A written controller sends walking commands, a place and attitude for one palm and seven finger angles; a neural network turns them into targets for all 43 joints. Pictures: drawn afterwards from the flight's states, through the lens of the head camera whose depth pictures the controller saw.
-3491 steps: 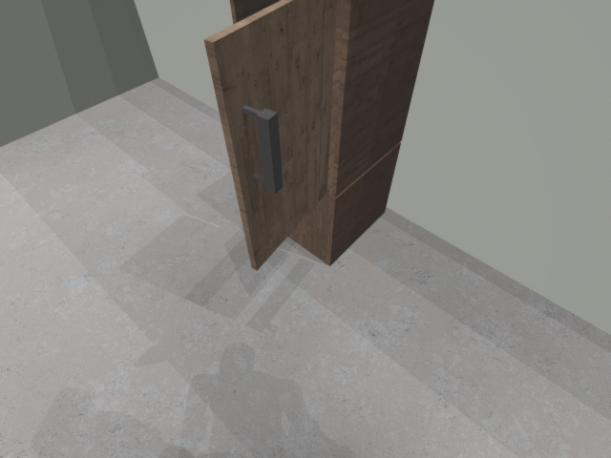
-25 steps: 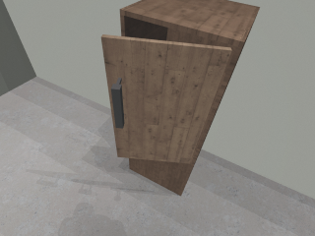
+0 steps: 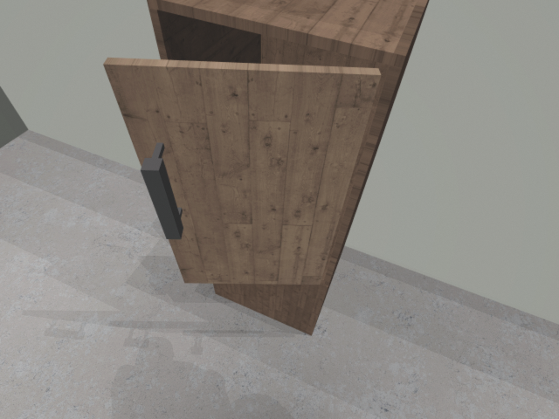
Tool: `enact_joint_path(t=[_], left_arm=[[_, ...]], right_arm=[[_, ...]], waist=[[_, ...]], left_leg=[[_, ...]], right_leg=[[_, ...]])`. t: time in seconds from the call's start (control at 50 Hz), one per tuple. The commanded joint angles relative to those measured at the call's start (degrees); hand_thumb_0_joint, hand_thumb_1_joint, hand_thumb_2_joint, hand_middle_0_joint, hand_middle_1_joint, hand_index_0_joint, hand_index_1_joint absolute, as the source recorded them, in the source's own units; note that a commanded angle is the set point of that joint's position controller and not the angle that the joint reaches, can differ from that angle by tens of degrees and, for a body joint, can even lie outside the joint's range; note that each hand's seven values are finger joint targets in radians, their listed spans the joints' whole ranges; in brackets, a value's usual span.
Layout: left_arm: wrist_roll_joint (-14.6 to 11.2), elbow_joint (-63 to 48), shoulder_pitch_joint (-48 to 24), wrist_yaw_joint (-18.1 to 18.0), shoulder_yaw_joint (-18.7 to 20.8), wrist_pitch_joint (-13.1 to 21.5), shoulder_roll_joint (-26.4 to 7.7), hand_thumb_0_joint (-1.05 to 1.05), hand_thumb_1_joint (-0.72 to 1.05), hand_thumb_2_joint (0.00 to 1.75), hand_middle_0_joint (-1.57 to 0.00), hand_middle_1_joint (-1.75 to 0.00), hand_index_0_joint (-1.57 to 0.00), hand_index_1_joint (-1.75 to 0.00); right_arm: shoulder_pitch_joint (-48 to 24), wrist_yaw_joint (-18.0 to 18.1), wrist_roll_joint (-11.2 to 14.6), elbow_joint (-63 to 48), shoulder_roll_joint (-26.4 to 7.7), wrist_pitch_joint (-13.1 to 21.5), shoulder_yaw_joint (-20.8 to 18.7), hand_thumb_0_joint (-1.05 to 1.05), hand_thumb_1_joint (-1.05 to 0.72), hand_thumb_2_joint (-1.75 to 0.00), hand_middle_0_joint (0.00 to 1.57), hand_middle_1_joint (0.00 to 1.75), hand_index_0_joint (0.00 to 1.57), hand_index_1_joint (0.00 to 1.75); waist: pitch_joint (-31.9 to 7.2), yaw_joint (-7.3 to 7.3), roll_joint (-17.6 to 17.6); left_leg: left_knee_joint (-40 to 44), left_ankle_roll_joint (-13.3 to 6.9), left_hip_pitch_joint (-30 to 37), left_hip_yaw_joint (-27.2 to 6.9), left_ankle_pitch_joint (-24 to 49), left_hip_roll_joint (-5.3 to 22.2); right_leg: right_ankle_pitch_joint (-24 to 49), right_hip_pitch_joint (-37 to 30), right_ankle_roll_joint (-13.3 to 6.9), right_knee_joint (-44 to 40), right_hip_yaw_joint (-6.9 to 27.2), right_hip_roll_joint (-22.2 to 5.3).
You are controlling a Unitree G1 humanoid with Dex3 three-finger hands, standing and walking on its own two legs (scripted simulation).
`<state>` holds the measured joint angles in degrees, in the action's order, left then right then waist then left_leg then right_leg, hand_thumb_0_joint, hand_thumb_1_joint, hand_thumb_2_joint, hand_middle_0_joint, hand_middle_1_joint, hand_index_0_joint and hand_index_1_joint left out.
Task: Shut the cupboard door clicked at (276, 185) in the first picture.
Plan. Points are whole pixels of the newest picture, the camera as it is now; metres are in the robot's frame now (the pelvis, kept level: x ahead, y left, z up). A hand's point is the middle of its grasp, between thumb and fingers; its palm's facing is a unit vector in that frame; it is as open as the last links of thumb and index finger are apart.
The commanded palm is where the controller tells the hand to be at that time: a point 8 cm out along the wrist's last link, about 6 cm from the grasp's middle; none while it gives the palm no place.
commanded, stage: come to a stop and stand still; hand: left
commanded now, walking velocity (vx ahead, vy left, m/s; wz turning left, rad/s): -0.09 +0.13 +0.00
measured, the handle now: (167, 193) +0.45 +0.21 +0.04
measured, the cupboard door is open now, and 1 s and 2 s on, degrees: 24 24 24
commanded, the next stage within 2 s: look again from close up in 0.60 s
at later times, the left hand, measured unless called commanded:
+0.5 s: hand out of the picture +0.01 +0.20 -0.17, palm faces +0.05 -0.97 -0.26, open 7.3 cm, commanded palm none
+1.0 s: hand out of the picture +0.02 +0.18 -0.17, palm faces +0.03 -0.98 -0.21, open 7.3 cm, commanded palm none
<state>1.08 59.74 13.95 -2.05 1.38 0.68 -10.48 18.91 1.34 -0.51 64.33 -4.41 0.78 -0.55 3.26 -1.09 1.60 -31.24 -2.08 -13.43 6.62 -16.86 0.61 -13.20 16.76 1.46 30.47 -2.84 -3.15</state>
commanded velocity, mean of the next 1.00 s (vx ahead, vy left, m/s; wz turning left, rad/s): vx -0.01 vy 0.02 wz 0.00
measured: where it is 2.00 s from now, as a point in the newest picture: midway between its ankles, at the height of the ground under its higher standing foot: outside the picture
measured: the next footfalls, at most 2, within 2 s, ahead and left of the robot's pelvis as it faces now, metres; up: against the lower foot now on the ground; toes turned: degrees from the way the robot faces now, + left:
none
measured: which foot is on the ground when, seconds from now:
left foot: down 0.00-1.00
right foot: down 0.00-1.00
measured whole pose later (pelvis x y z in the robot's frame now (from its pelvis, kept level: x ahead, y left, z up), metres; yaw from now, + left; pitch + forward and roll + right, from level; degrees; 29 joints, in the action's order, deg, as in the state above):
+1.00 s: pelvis -0.01 +0.01 +0.00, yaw +1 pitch -2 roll +0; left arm 1.1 57.2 16.3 -2.1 -0.4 -0.1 -9.9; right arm 14.8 0.1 -1.0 60.0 -9.8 -0.4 -1.0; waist 2.2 -0.5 0.5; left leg -28.7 -2.7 -12.3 5.8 -15.0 -0.7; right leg -11.2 15.4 1.8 28.4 -2.8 -3.8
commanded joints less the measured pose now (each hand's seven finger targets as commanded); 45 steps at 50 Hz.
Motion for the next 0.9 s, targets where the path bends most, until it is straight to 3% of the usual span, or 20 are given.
enact_joint_path(t=[0.0,0.04,0.12,0.18,0.24,0.26,0.28,0.3,0.32,0.36,0.4,0.46,0.52,0.56,0.62,0.7,0.88], left_arm=[[-0.19,-1.97,5.89,-0.24,0.58,0.21,-4.55,0.0,0.9,0.9,-0.2,-0.3,-0.2,-0.3],[-0.2,-2.9,4.29,-0.35,0.92,-0.17,-5.45,0.0,0.9,0.9,-0.2,-0.3,-0.2,-0.3],[0.04,-4.49,2.19,-0.51,1.58,-0.88,-6.18,0.0,0.9,0.9,-0.2,-0.3,-0.2,-0.3],[0.19,-5.52,1.15,-0.39,1.58,-1.3,-5.33,0.0,0.9,0.9,-0.2,-0.3,-0.2,-0.3],[0.29,-5.39,2.2,-0.14,1.11,-1.44,-3.52,0.0,0.9,0.9,-0.2,-0.3,-0.2,-0.3],[0.63,-7.1,2.64,-0.63,-0.29,-0.85,-11.75,0.0,0.9,0.9,-0.2,-0.3,-0.2,-0.3],[0.41,-8.23,4.71,-0.76,0.45,-1.39,-8.18,0.0,0.9,0.9,-0.2,-0.3,-0.2,-0.3],[0.53,-7.54,4.37,-0.58,0.18,-1.35,-6.11,0.0,0.9,0.9,-0.2,-0.3,-0.2,-0.3],[0.49,-7.51,4.83,-0.43,-0.26,-1.28,-6.66,0.0,0.9,0.9,-0.2,-0.3,-0.2,-0.3],[0.53,-8.42,5.77,-0.18,-0.22,-0.86,-6.18,0.0,0.9,0.9,-0.2,-0.3,-0.2,-0.3],[0.63,-8.74,4.98,-0.23,0.09,-0.89,-6.55,0.0,0.9,0.9,-0.2,-0.3,-0.2,-0.3],[0.49,-9.42,4.21,-0.19,-0.13,-0.54,-6.68,0.0,0.9,0.9,-0.2,-0.3,-0.2,-0.3],[0.19,-9.45,4.15,-0.25,0.1,-0.2,-7.15,0.0,0.9,0.9,-0.2,-0.3,-0.2,-0.3],[0.19,-9.19,4.95,-0.26,-0.09,-0.14,-6.82,0.0,0.9,0.9,-0.2,-0.3,-0.2,-0.3],[0.01,-8.28,6.03,-0.33,-0.12,-0.03,-6.69,0.0,0.9,0.9,-0.2,-0.3,-0.2,-0.3],[-0.05,-7.49,6.13,-0.38,-0.17,0.02,-6.67,0.0,0.9,0.9,-0.2,-0.3,-0.2,-0.3],[-0.04,-5.43,5.38,-0.55,-0.28,0.03,-5.87,0.0,0.9,0.9,-0.2,-0.3,-0.2,-0.3]], right_arm=[[3.61,0.18,0.21,-2.81,-5.81,0.08,-1.55,0.0,-0.9,-0.9,0.2,0.3,0.2,0.3],[3.73,0.03,0.17,-2.95,-5.81,-0.48,-1.82,0.0,-0.9,-0.9,0.2,0.3,0.2,0.3],[2.69,-0.2,-0.19,-3.91,-6.06,-1.33,-2.04,0.0,-0.9,-0.9,0.2,0.3,0.2,0.3],[2.0,-0.34,-0.39,-4.74,-7.05,-1.24,-2.05,0.0,-0.9,-0.9,0.2,0.3,0.2,0.3],[-0.7,-0.48,-0.5,-5.88,-8.6,-0.64,-1.89,0.0,-0.9,-0.9,0.2,0.3,0.2,0.3],[-5.74,-0.66,-1.23,-11.54,-15.11,-0.65,-2.3,0.0,-0.9,-0.9,0.2,0.3,0.2,0.3],[-7.2,-0.55,-1.05,-14.15,-14.23,0.33,-3.22,0.0,-0.9,-0.9,0.2,0.3,0.2,0.3],[-8.29,-0.27,-1.05,-14.1,-13.79,0.05,-3.22,0.0,-0.9,-0.9,0.2,0.3,0.2,0.3],[-8.45,-0.24,-0.75,-14.66,-14.02,-0.29,-3.13,0.0,-0.9,-0.9,0.2,0.3,0.2,0.3],[-6.82,-0.31,-1.16,-15.59,-13.26,-0.59,-2.78,0.0,-0.9,-0.9,0.2,0.3,0.2,0.3],[-5.0,-0.35,-1.07,-15.8,-13.42,-0.94,-3.06,0.0,-0.9,-0.9,0.2,0.3,0.2,0.3],[-2.91,-0.58,-1.06,-15.23,-12.48,-0.87,-2.44,0.0,-0.9,-0.9,0.2,0.3,0.2,0.3],[-2.44,-0.62,-0.7,-14.65,-12.4,-0.41,-2.21,0.0,-0.9,-0.9,0.2,0.3,0.2,0.3],[-3.13,-0.66,-0.65,-14.22,-12.52,-0.06,-1.98,0.0,-0.9,-0.9,0.2,0.3,0.2,0.3],[-4.37,-0.56,-0.49,-13.61,-12.9,0.21,-1.89,0.0,-0.9,-0.9,0.2,0.3,0.2,0.3],[-4.66,-0.63,-0.42,-12.17,-12.12,0.05,-1.65,0.0,-0.9,-0.9,0.2,0.3,0.2,0.3],[-4.27,-0.66,-0.27,-8.44,-11.48,0.17,-1.45,0.0,-0.9,-0.9,0.2,0.3,0.2,0.3]], waist=[[-4.66,1.34,6.86],[-4.43,0.96,6.36],[-1.93,0.87,5.1],[-0.61,0.9,0.87],[-0.15,2.24,-4.46],[5.41,1.58,-8.21],[-3.49,1.9,-12.85],[-5.62,2.02,-13.98],[-5.95,1.88,-13.32],[-4.82,1.99,-5.68],[-1.7,0.65,-0.16],[0.57,-0.17,3.47],[-0.26,-0.56,1.76],[-1.1,0.17,-0.66],[-2.32,0.87,-1.57],[-1.87,0.92,0.29],[-1.27,1.18,-2.28]], left_leg=[[3.22,1.24,-3.59,-3.25,5.94,2.68],[1.91,1.43,-2.21,-3.15,4.67,2.06],[1.52,1.44,-2.0,-3.6,4.13,2.03],[5.03,0.49,-2.16,-6.01,3.95,3.73],[11.62,-0.92,-6.45,-9.93,0.53,6.83],[14.89,0.0,-9.5,-9.47,-4.32,4.19],[11.44,-0.65,-10.02,-13.12,-4.99,7.65],[12.29,-0.76,-8.92,-12.65,-7.31,7.36],[12.05,-0.83,-8.4,-12.15,-9.17,6.95],[9.11,-1.25,-9.77,-11.04,-8.51,6.12],[6.76,-0.47,-10.18,-9.87,-9.5,4.72],[4.49,-0.5,-6.66,-8.72,-5.43,3.27],[4.59,-0.36,-3.95,-8.34,-0.37,3.45],[6.23,-0.7,-3.2,-8.82,2.72,4.44],[6.93,-0.67,-3.09,-8.76,6.29,4.9],[7.24,-0.22,-2.6,-7.84,4.02,4.1],[10.59,0.11,-2.37,-8.34,3.25,4.98]], right_leg=[[24.13,-7.48,-4.61,-3.3,6.81,-8.14],[19.44,-5.05,-5.5,-4.87,7.91,-9.47],[9.31,-0.74,-6.04,-6.45,8.57,-9.38],[1.76,1.69,-4.84,-5.62,6.85,-6.6],[-1.06,-1.94,-2.68,-3.11,2.92,-2.47],[-4.2,-2.94,-2.06,-0.31,1.05,-0.46],[-5.45,-3.39,-2.57,3.83,0.71,-1.24],[-3.42,-3.97,-3.0,2.63,0.24,-0.69],[-2.34,-4.5,-2.8,2.08,-0.23,-0.74],[-3.14,-4.37,-3.04,0.52,0.77,-0.88],[-6.65,0.05,-3.04,-1.87,2.55,-2.44],[-8.25,4.86,-3.83,-5.22,7.08,-3.97],[-3.74,4.8,-3.38,-5.18,6.99,-4.25],[0.56,2.5,-2.87,-3.77,5.47,-3.22],[4.8,-0.76,-2.22,-2.99,4.43,-3.16],[3.59,-1.2,-2.37,-5.12,5.6,-4.01],[3.29,-3.33,-1.9,-6.51,4.23,-3.91]])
